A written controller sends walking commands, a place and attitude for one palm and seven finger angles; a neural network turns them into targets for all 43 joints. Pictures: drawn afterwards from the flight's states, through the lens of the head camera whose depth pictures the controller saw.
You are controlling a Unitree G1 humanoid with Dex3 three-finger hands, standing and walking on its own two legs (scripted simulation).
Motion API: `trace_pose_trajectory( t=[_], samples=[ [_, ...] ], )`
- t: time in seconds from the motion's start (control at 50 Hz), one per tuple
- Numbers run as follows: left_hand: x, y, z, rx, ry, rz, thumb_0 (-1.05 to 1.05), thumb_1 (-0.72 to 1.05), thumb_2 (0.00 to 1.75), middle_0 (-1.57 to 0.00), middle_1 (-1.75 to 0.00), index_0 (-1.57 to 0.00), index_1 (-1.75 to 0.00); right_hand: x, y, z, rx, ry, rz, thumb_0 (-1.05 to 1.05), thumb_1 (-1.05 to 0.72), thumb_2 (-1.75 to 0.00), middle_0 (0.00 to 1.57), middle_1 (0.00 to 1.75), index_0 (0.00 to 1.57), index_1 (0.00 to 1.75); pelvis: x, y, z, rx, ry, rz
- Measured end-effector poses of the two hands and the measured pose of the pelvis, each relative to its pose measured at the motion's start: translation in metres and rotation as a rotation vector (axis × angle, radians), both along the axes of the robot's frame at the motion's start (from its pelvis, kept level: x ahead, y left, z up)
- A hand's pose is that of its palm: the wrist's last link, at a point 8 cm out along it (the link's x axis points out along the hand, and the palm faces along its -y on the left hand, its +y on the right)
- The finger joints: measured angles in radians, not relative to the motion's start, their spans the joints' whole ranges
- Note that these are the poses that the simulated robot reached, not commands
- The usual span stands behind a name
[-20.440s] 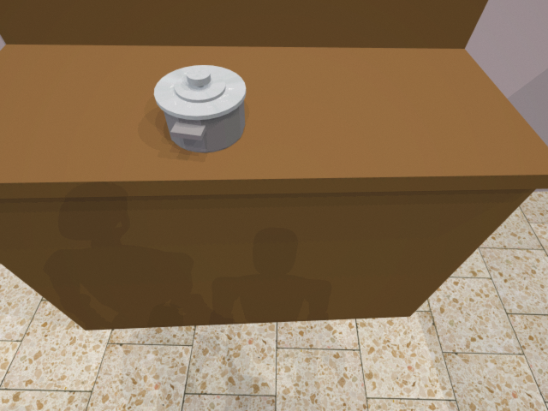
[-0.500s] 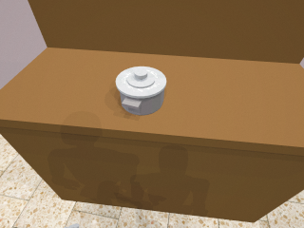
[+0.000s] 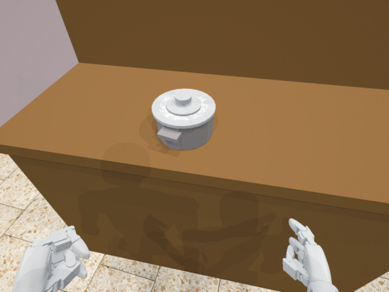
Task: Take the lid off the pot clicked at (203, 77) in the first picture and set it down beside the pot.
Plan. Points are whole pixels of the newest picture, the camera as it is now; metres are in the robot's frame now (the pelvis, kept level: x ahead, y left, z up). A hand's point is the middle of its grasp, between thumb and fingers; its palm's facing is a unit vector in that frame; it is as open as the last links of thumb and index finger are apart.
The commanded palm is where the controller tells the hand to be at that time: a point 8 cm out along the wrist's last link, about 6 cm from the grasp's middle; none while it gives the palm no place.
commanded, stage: raise the hand higher, near the body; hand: left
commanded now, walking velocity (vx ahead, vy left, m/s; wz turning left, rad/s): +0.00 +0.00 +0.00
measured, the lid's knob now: (183, 97) +0.51 +0.11 +0.16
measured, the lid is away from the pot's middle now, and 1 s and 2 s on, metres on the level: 0.00 0.00 0.00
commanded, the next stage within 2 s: reach forward and open the fingers in 0.88 s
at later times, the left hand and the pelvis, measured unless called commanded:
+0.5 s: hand (64, 224) +0.17 +0.24 +0.13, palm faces +0.31 -0.83 -0.46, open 3.1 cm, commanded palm +0.12 +0.27 +0.16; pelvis +0.02 +0.02 +0.00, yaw -2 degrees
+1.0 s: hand (45, 187) +0.19 +0.25 +0.20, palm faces +0.40 -0.82 -0.41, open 3.1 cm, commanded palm +0.14 +0.29 +0.22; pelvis +0.00 +0.02 +0.00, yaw -2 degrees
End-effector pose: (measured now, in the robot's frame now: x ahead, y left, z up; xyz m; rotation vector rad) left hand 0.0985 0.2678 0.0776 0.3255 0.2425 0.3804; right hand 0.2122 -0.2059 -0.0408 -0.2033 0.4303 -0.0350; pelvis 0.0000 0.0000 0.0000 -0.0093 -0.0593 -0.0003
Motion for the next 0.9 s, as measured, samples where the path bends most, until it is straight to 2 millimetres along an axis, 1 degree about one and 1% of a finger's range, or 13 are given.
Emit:
trace_pose_trajectory(
  t=[0.12,0.18,0.24,0.32,0.44,0.54,0.64,0.78,0.9],
  samples=[
    [0.018,0.005,0.027,0.079,-0.059,-0.029,0.02,0.89,0.9,-1.25,-1.45,-1.25,-1.45,-0.02,0.004,-0.027,0.04,0.119,-0.041,0.01,-0.9,-0.89,0.2,0.3,0.2,0.3,0.01,0.001,0.0,0.003,-0.005,-0.01],
    [0.026,0.006,0.041,0.123,-0.093,-0.057,0.02,0.89,0.9,-1.27,-1.47,-1.28,-1.47,-0.028,0.003,-0.035,0.052,0.154,-0.067,0.01,-0.9,-0.89,0.2,0.3,0.2,0.3,0.014,0.003,0.0,0.004,-0.005,-0.018],
    [0.03,0.008,0.046,0.146,-0.095,-0.075,0.02,0.89,0.9,-1.28,-1.49,-1.29,-1.49,-0.032,0.001,-0.039,0.058,0.174,-0.098,0.01,-0.9,-0.89,0.2,0.3,0.2,0.3,0.016,0.005,0.0,0.005,-0.002,-0.026],
    [0.033,0.008,0.053,0.167,-0.107,-0.1,0.02,0.89,0.9,-1.29,-1.49,-1.3,-1.5,-0.03,-0.003,-0.037,0.042,0.163,-0.11,0.01,-0.9,-0.89,0.2,0.3,0.2,0.3,0.018,0.008,0.0,0.003,0.001,-0.03],
    [0.035,0.009,0.072,0.202,-0.189,-0.12,0.02,0.89,0.9,-1.3,-1.5,-1.3,-1.5,-0.017,-0.003,-0.027,0.026,0.113,-0.111,0.01,-0.9,-0.89,0.2,0.3,0.2,0.3,0.019,0.014,0.0,0.003,0.001,-0.03],
    [0.037,0.01,0.08,0.199,-0.253,-0.122,0.02,0.89,0.9,-1.3,-1.5,-1.3,-1.5,-0.005,0.005,-0.018,0.022,0.067,-0.083,0.01,-0.9,-0.9,0.2,0.3,0.19,0.3,0.018,0.018,-0.001,0.001,-0.005,-0.026],
    [0.038,0.011,0.097,0.224,-0.337,-0.136,0.02,0.89,0.9,-1.3,-1.5,-1.3,-1.5,0.0,0.018,-0.013,0.032,0.04,-0.051,0.01,-0.9,-0.89,0.2,0.3,0.2,0.3,0.016,0.021,-0.001,0.001,-0.01,-0.025],
    [0.043,0.016,0.111,0.239,-0.421,-0.137,0.02,0.89,0.9,-1.3,-1.5,-1.31,-1.5,-0.007,0.03,-0.015,0.039,0.059,-0.017,0.01,-0.9,-0.89,0.2,0.3,0.2,0.3,0.011,0.023,-0.001,-0.001,-0.019,-0.025],
    [0.045,0.018,0.129,0.282,-0.491,-0.152,0.02,0.89,0.9,-1.3,-1.5,-1.31,-1.5,-0.021,0.029,-0.023,0.04,0.102,-0.025,0.01,-0.9,-0.89,0.2,0.3,0.2,0.3,0.008,0.024,-0.001,-0.001,-0.021,-0.029]
  ],
)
